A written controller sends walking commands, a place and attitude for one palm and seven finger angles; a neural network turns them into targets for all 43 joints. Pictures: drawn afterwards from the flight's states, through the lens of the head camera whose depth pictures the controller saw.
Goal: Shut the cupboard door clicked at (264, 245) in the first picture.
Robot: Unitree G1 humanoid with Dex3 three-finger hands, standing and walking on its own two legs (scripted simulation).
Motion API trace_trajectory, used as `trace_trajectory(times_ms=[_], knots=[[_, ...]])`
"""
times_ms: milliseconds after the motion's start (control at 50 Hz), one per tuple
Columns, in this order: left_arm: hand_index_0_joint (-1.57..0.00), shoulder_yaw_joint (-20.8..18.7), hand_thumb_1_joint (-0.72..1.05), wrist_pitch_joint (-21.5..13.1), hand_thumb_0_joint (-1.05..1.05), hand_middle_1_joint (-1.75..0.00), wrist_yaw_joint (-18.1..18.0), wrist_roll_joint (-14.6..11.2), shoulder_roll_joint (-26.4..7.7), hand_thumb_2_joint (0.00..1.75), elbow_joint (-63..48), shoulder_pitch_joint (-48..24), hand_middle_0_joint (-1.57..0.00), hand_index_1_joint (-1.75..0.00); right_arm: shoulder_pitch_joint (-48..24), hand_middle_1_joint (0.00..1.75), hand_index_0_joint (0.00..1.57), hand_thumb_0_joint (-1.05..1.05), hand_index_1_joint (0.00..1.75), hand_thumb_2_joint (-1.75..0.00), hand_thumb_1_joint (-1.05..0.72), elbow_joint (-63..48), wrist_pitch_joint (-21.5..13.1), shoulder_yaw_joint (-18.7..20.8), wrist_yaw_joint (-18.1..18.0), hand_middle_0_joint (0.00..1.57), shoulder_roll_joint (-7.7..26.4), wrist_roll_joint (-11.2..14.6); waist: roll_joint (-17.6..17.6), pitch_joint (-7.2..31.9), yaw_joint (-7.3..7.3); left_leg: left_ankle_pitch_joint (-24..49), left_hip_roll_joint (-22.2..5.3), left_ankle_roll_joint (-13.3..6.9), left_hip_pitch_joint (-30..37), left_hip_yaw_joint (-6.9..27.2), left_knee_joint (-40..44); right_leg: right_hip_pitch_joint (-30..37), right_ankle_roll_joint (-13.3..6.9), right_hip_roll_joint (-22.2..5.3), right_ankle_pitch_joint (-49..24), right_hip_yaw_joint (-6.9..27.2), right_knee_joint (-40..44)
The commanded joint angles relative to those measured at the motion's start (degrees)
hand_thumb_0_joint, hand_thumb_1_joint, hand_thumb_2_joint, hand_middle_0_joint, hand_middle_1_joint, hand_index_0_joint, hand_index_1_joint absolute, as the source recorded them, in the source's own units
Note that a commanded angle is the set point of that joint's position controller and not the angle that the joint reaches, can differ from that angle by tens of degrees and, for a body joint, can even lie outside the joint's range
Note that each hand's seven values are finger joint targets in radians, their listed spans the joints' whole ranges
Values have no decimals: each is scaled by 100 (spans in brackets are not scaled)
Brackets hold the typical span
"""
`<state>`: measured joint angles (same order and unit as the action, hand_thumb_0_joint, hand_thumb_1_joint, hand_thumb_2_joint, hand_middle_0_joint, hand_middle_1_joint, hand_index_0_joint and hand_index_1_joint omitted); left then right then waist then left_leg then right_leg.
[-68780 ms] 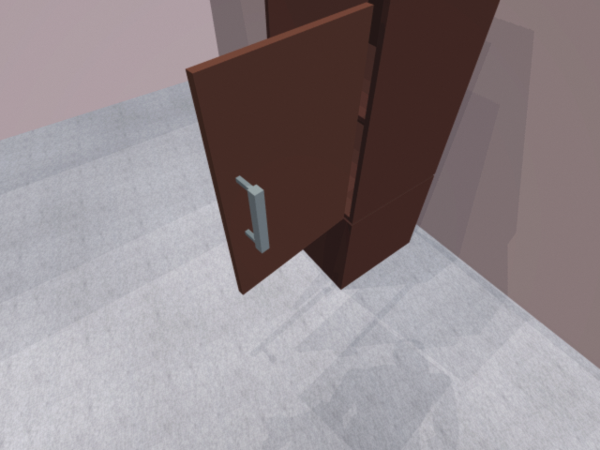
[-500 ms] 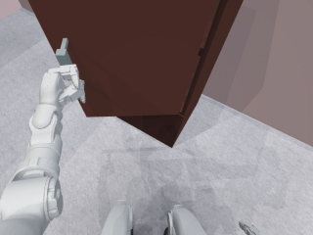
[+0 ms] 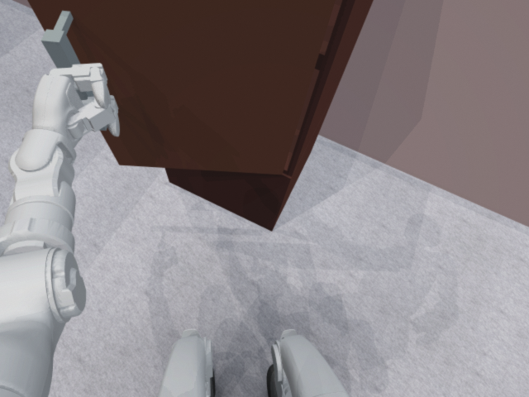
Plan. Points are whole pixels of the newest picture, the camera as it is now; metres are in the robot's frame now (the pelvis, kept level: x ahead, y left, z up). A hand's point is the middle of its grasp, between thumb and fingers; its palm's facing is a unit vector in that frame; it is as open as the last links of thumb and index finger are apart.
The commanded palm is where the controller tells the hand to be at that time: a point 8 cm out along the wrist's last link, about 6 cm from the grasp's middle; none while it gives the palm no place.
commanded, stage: push the door shut along its arc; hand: left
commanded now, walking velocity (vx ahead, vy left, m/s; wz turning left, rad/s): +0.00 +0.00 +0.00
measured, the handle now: (84, 77) +0.59 +0.23 +0.07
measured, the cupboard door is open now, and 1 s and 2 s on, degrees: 25 14 13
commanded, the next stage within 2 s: pull the fist back off the door in 0.76 s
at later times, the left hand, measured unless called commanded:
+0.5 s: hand (136, 78) +0.57 +0.15 +0.08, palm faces -0.24 -0.97 -0.03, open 3.1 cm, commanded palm +0.58 +0.18 +0.07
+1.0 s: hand (148, 56) +0.62 +0.14 +0.08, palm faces -0.03 -1.00 +0.09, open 3.1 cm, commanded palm +0.59 +0.15 +0.07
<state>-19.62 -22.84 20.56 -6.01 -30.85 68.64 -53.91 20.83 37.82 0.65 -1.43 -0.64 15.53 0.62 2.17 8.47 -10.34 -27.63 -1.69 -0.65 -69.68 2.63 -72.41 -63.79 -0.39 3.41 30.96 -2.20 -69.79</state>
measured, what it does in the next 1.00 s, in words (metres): stands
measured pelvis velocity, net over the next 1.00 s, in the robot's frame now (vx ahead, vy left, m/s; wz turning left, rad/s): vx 0.01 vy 0.00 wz -0.05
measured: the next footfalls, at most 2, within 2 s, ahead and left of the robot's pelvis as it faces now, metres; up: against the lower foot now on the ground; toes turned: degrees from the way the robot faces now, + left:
none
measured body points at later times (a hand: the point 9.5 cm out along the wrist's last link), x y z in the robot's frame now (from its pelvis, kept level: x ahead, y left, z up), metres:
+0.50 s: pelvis +0.00 +0.00 -0.02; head +0.17 +0.04 +0.39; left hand +0.58 +0.21 +0.08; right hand -0.02 -0.26 -0.12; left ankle +0.05 +0.11 -0.62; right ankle +0.02 -0.12 -0.62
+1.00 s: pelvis +0.01 +0.00 -0.03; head +0.20 +0.03 +0.38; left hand +0.61 +0.19 +0.08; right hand -0.05 -0.24 -0.12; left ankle +0.05 +0.11 -0.62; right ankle +0.02 -0.12 -0.62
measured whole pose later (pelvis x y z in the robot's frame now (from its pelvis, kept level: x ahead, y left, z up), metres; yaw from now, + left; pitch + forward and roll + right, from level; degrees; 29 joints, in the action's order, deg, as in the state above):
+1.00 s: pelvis +0.01 +0.00 -0.03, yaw -3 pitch +33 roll -6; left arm -25.0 -11.2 10.3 -0.1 -34.9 70.9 -73.8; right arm 25.9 36.2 -1.5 -3.6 2.1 13.8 -3.3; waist 4.0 8.3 -15.7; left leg -29.8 -3.3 -0.7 -81.8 3.5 -78.3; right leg -75.3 -0.1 5.2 31.8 -2.8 -73.8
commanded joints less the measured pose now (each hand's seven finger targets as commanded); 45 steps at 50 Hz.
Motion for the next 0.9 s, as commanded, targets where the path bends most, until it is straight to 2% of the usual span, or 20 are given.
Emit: trace_trajectory(times_ms=[0,40,100,120,160,200,300,380,420,460,520,600,620,640,760,800,820,840,860,880], knots=[[-130,-100,90,-365,0,-150,57,-11,-1351,90,-1164,-3161,-130,-150,857,30,20,0,30,-90,-90,-292,-180,345,-80,20,1080,-45,865,2728,-299,1482,-41,-155,2814,347,628,173,-175,7,-1200,127,949],[-130,-38,90,-348,0,-150,169,25,-1360,90,-1095,-3170,-130,-150,861,30,20,0,30,-90,-90,-260,-176,340,-70,20,1079,-42,1056,2913,-283,1631,-54,-123,2937,362,580,134,-186,4,-1276,117,916],[-130,78,90,-234,0,-150,290,-6,-1307,90,-937,-3536,-130,-150,902,30,20,0,30,-90,-90,-255,-200,305,-75,20,1090,-28,1006,2733,-473,1575,-64,-165,2842,379,501,-70,-178,22,-1232,101,910],[-130,-55,90,-207,0,-150,310,14,-1537,90,-954,-3669,-130,-150,924,30,20,0,30,-90,-90,-248,-199,304,-85,20,1132,-20,1010,2841,-455,1597,-81,-156,2809,382,479,-37,-167,16,-1247,105,885],[-130,-119,90,-108,0,-150,352,37,-1638,90,-919,-3622,-130,-150,961,30,20,0,30,-90,-90,-264,-193,301,-82,20,1137,-16,1050,3012,-430,1738,-82,-163,2807,375,422,-3,-179,24,-1353,105,842],[-130,80,90,-62,0,-150,379,69,-1480,90,-897,-3896,-130,-150,989,30,20,0,30,-90,-90,-250,-215,271,-81,20,1114,-25,1121,2928,-546,1673,-82,-172,2834,414,387,-211,-186,37,-1263,66,811],[-130,-4,90,63,0,-150,387,150,-1647,90,-854,-4146,-130,-150,1100,30,20,0,30,-90,-90,-231,-240,252,-69,20,1133,-63,1315,3183,-576,2004,-94,-164,2958,461,273,-316,-201,53,-1420,26,699],[-130,-48,90,240,0,-150,382,245,-1834,90,-604,-4394,-130,-150,1134,30,20,0,30,-90,-90,-219,-248,221,-73,20,1155,-56,1159,3000,-679,1727,-99,-186,2600,429,198,-352,-174,77,-1277,27,713],[-130,-107,90,247,0,-150,370,317,-2043,90,-596,-4603,-130,-150,1170,30,20,0,30,-90,-90,-218,-262,192,-94,20,1175,-62,1290,3020,-716,1765,-112,-189,2540,432,155,-452,-179,73,-1288,26,652],[-130,-21,90,293,0,-150,369,370,-1987,90,-532,-4744,-130,-150,1193,30,20,0,30,-90,-90,-216,-288,185,-83,20,1162,-75,1367,3029,-778,1732,-111,-196,2515,436,89,-551,-176,85,-1256,23,628],[-130,-137,90,300,0,-150,415,427,-2169,90,-593,-4788,-130,-150,1270,30,20,0,30,-90,-90,-213,-301,191,-85,20,1184,-108,1485,3349,-746,2033,-118,-179,2677,480,20,-561,-198,101,-1419,-25,505],[-130,-74,90,471,0,-150,518,475,-2165,90,-404,-4870,-130,-150,1355,30,20,0,30,-90,-90,-197,-298,156,-82,20,1171,-127,1423,3285,-837,2076,-109,-209,2559,470,-45,-572,-190,128,-1499,-47,481],[-130,-143,90,491,0,-150,535,499,-2347,90,-455,-4972,-130,-150,1375,30,20,0,30,-90,-90,-202,-298,158,-97,20,1191,-121,1501,3331,-816,2073,-121,-207,2474,440,-79,-531,-172,120,-1520,-34,460],[-130,-76,90,584,0,-150,544,538,-2273,90,-284,-4874,-130,-150,1385,30,20,0,30,-90,-90,-205,-283,142,-94,20,1180,-121,1329,3263,-852,2011,-107,-222,2360,442,-90,-475,-171,139,-1523,-43,483],[-130,-186,90,635,0,-150,643,592,-2596,90,-565,-5239,-130,-150,1514,30,20,0,30,-90,-90,-170,-300,143,-128,20,1194,-162,1591,3549,-881,2295,-119,-228,2422,419,-208,-434,-175,148,-1773,-42,381],[-130,-8,90,646,0,-150,700,587,-2337,90,-723,-5388,-130,-150,1534,30,20,0,30,-90,-90,-126,-336,169,-114,20,1174,-179,1762,3640,-931,2455,-128,-220,2725,478,-214,-651,-192,160,-1796,-80,362],[-130,-32,90,636,0,-150,722,569,-2386,90,-896,-5473,-130,-150,1556,30,20,0,30,-90,-90,-93,-346,197,-127,20,1196,-176,1916,3802,-912,2596,-153,-197,2943,490,-227,-705,-189,152,-1850,-80,367],[-130,92,90,700,0,-150,750,564,-2195,90,-832,-5355,-130,-150,1557,30,20,0,30,-90,-90,-69,-345,196,-107,20,1183,-180,1961,3774,-874,2695,-144,-168,3113,548,-163,-737,-217,170,-1859,-120,400],[-130,-1360,90,841,0,-150,-342,89,-2501,90,-941,-5077,-130,-150,1927,30,20,0,30,-90,-90,-271,-353,120,-28,20,1077,-323,1881,3863,-458,2728,-256,-160,2894,583,-33,-407,-166,140,-1858,-122,457],[-130,-928,90,923,0,-150,-822,198,-2012,90,-777,-4732,-130,-150,1815,30,20,0,30,-90,-90,-292,-344,138,86,20,1051,-338,1823,3781,-533,2742,-254,-111,2816,558,55,-369,-130,122,-1888,-138,447]])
